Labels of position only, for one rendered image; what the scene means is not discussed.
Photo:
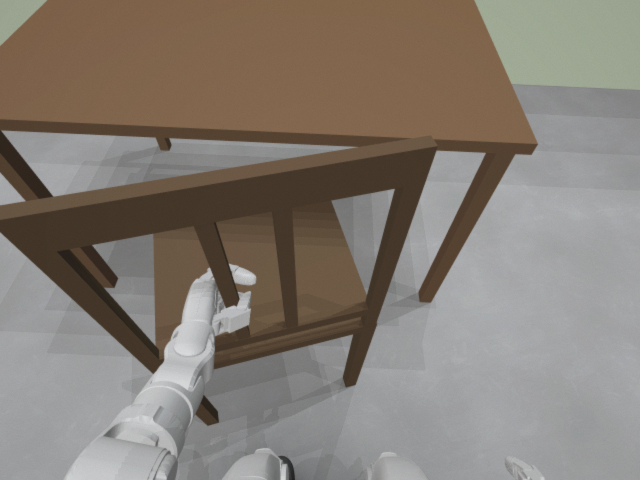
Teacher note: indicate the right robot hand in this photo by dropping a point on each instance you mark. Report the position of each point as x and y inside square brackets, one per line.
[522, 471]

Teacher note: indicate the robot right shin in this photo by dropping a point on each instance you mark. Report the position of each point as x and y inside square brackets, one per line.
[387, 454]

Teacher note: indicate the left robot upper arm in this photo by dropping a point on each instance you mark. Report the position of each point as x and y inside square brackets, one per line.
[115, 459]

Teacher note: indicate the table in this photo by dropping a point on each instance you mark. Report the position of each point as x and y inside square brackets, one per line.
[315, 72]

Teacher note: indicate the chair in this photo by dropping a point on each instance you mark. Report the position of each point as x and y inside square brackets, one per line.
[275, 219]

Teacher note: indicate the left robot hand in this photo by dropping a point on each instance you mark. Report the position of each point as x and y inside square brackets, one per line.
[204, 301]

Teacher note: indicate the robot left shin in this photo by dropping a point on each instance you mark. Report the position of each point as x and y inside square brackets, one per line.
[266, 450]

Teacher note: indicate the robot shin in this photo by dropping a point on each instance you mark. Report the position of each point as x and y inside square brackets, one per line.
[387, 454]
[266, 450]

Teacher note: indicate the left robot forearm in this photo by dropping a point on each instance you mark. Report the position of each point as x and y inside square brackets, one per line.
[166, 406]

